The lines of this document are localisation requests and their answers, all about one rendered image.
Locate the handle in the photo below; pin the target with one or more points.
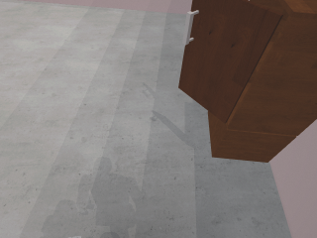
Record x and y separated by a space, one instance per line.
188 27

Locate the cupboard door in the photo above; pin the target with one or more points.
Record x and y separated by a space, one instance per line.
229 39

